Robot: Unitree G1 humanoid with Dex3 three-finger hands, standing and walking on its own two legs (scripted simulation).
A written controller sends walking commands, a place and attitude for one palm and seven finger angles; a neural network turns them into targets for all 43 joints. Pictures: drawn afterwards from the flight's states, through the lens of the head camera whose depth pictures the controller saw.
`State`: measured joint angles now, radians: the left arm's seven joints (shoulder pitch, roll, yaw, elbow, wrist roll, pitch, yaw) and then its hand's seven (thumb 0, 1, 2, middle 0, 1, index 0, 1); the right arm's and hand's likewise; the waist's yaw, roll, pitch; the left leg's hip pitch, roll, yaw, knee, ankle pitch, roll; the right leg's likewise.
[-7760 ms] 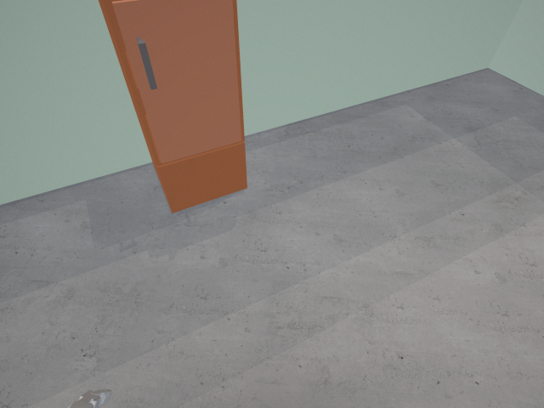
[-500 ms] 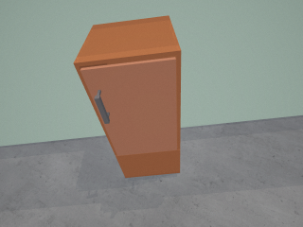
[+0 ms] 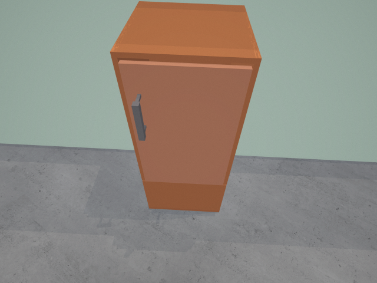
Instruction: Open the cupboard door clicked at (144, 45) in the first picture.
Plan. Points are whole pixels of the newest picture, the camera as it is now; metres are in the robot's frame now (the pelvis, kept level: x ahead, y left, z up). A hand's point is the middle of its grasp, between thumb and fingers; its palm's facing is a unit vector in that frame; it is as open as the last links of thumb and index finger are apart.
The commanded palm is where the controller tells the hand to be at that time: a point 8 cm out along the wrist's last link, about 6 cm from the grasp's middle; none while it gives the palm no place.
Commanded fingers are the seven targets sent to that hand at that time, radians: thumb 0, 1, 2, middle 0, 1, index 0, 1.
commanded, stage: come to a stop and stand still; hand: left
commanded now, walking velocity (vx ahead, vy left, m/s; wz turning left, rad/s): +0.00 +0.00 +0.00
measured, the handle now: (140, 118) +0.56 +0.22 -0.01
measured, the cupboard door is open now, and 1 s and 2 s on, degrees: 0 0 0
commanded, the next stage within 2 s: look again from close up in 1.02 s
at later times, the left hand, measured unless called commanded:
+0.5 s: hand out of the picture +0.00 +0.22 -0.17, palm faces +0.01 -0.97 -0.23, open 7.4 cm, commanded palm none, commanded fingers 0.00 0.90 0.90 -0.20 -0.30 -0.20 -0.30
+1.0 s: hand out of the picture -0.07 +0.18 -0.17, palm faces +0.03 -0.99 -0.15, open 7.4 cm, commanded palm none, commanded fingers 0.00 0.90 0.90 -0.20 -0.30 -0.20 -0.30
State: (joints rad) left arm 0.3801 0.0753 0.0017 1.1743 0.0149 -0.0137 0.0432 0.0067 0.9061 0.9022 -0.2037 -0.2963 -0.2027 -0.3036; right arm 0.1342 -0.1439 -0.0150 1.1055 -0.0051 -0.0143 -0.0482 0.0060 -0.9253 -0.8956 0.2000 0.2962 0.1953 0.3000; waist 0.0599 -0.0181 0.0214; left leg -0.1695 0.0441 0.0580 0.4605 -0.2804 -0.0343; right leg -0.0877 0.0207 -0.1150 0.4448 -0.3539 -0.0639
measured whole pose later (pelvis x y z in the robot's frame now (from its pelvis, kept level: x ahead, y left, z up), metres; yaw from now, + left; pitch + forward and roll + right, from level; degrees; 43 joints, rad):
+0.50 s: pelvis -0.01 +0.03 +0.01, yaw -1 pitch -2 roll +1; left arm 0.26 0.16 0.00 1.13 0.00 0.00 0.04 0.01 0.91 0.90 -0.20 -0.30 -0.20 -0.30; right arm 0.30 -0.14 0.01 1.19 -0.01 0.00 -0.04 0.00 -0.92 -0.90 0.20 0.30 0.20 0.30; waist -0.01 0.00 0.05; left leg -0.10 0.00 0.09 0.38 -0.24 0.02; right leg -0.04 -0.03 -0.08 0.39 -0.31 -0.01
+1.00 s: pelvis -0.03 +0.04 +0.01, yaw -1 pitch -2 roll +0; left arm 0.34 0.10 -0.02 1.17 0.01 -0.01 0.04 0.01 0.91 0.90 -0.20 -0.30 -0.20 -0.30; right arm 0.28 -0.12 0.00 1.17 0.00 -0.01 -0.04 0.01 -0.92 -0.90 0.20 0.30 0.20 0.30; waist 0.01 -0.01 0.05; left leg -0.14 0.00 0.10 0.38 -0.21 0.02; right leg -0.08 -0.02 -0.08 0.39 -0.28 -0.01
